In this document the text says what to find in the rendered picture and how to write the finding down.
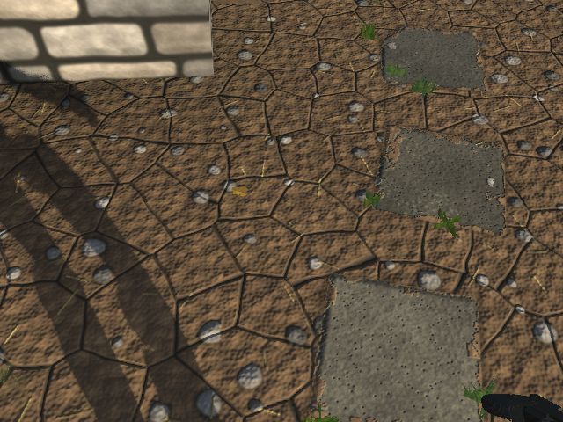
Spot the right robot hand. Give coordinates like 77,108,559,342
481,394,563,422

